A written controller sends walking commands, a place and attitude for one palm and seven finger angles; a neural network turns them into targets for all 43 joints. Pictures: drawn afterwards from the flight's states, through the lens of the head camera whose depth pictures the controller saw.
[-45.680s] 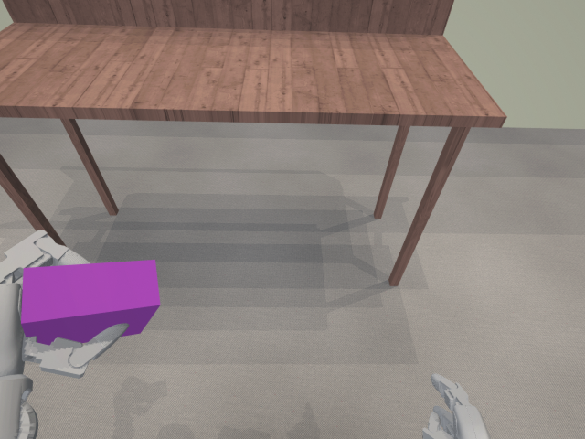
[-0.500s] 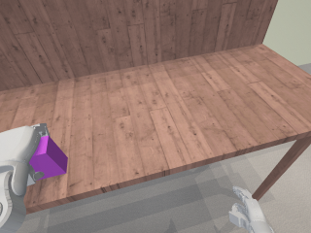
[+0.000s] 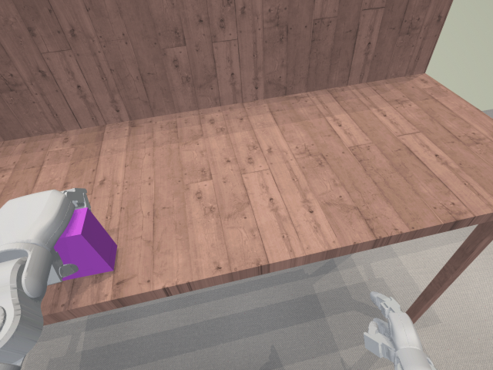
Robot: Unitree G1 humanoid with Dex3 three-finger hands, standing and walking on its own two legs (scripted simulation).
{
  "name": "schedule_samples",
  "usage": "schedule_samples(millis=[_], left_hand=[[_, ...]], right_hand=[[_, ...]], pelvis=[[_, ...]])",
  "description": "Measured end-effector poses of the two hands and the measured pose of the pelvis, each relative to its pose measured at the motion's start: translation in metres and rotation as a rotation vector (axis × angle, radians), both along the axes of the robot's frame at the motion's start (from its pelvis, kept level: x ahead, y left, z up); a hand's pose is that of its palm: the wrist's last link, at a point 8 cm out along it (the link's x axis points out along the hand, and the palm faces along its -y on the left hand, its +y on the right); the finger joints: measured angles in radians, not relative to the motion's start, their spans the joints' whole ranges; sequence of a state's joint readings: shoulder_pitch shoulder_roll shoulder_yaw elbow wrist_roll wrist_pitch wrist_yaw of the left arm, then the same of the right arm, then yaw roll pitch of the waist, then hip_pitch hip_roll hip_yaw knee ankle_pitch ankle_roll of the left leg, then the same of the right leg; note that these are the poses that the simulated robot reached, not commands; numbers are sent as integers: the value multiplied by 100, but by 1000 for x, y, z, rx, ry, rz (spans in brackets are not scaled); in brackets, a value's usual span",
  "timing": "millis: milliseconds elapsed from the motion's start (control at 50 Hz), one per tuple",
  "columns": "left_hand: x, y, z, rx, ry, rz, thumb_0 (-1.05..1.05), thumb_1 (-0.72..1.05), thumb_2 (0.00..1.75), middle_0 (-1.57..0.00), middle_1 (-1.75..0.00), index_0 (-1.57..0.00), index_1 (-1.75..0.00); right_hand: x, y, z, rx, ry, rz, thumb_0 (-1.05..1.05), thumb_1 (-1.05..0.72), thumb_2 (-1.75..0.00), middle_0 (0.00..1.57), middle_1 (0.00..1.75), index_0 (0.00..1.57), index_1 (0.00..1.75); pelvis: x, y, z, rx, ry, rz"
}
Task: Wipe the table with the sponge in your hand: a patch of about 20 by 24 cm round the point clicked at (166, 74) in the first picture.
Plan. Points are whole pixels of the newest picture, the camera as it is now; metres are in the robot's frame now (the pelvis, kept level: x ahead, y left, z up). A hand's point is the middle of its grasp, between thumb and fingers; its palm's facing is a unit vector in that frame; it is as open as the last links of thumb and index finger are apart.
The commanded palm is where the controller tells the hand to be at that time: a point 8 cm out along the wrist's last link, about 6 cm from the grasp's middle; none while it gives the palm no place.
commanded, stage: lift the sponge slowly off the table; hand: left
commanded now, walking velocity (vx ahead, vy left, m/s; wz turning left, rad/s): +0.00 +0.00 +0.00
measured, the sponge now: (67, 253) +0.22 +0.33 +0.09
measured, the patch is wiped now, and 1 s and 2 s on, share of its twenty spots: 1.00 1.00 1.00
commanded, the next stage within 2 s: bring the sponge back beside the body in 1.34 s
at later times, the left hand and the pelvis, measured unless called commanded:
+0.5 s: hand (52, 222) +0.23 +0.32 +0.16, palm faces +0.09 -0.03 -1.00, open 9.1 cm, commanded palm +0.19 +0.31 +0.24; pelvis -0.02 +0.00 +0.00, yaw +0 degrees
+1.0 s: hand (43, 204) +0.23 +0.32 +0.20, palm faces +0.13 -0.02 -0.99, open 9.1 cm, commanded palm +0.19 +0.32 +0.27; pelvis -0.02 +0.00 +0.00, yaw +0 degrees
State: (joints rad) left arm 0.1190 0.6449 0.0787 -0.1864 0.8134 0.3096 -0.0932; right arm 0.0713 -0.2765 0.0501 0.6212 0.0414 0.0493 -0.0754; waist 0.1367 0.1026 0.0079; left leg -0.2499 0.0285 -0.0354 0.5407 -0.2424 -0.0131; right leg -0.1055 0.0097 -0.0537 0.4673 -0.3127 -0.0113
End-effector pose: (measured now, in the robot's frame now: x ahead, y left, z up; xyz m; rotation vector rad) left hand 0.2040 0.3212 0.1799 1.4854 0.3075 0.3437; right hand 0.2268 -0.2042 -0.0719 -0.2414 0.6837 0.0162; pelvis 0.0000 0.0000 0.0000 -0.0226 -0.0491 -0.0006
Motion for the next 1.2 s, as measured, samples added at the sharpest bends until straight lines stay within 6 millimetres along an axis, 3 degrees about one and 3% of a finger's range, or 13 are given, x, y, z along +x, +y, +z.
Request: schedule_samples(millis=[340, 700, 1040, 1200], left_hand=[[1, -11, 25, 15, -39, -14, -1, -46, 112, -81, -140, -84, -144], [0, -15, 48, 31, -68, -29, -1, -46, 112, -81, -140, -84, -144], [1, -12, 70, 37, -93, -10, -1, -46, 111, -81, -140, -84, -144], [11, -6, 78, 40, -88, 7, -1, -46, 111, -81, -140, -84, -144]], right_hand=[[2, 10, 7, 32, -34, 32, 1, -91, -90, 20, 30, 20, 30], [-7, 6, 7, 25, -41, 28, 1, -91, -90, 20, 30, 20, 30], [-5, 13, 9, 37, -52, 41, 1, -91, -90, 20, 30, 20, 30], [-4, 17, 10, 33, -57, 49, 1, -91, -90, 20, 30, 20, 30]], pelvis=[[-12, -3, 3, 5, -20, 1], [-21, -4, 3, 7, -28, -1], [-25, -2, 2, 9, -26, -2], [-26, -2, 3, 9, -22, 2]])
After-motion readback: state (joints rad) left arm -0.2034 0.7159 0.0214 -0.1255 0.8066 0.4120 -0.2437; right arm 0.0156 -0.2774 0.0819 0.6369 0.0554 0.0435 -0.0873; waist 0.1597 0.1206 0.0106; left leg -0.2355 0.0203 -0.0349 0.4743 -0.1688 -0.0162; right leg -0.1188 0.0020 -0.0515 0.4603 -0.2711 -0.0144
